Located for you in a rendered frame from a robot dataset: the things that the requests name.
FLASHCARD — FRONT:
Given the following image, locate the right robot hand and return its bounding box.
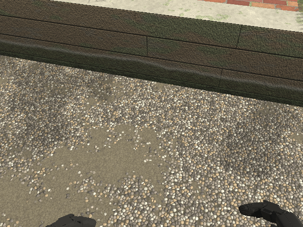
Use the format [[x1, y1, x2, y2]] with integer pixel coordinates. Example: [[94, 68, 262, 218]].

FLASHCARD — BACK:
[[239, 200, 303, 227]]

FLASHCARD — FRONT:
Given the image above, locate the left robot hand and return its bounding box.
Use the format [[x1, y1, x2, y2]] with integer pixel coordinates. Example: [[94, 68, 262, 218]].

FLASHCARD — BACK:
[[45, 214, 97, 227]]

